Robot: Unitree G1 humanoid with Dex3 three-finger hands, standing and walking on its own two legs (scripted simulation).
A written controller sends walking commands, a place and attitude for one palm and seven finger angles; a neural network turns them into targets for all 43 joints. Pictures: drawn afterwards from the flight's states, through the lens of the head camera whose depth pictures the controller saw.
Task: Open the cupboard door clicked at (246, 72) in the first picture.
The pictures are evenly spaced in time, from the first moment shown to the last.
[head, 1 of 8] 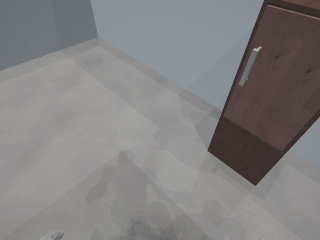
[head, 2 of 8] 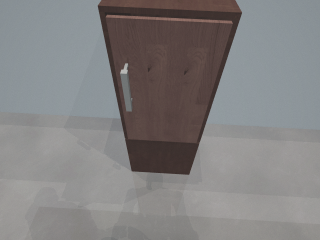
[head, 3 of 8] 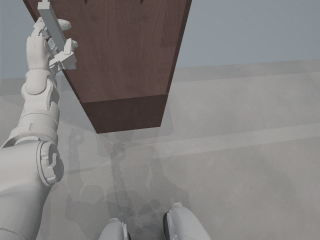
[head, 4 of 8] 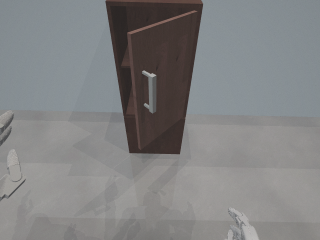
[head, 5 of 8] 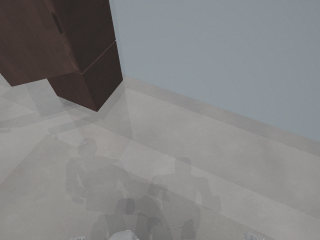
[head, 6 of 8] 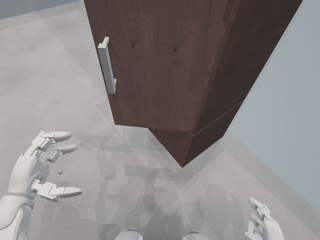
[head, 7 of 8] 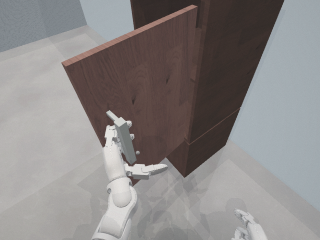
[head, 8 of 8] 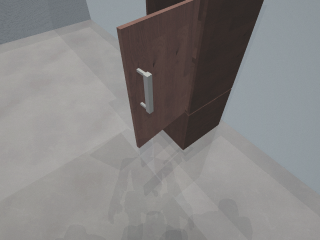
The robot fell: no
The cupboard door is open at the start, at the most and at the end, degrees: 0 97 97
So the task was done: yes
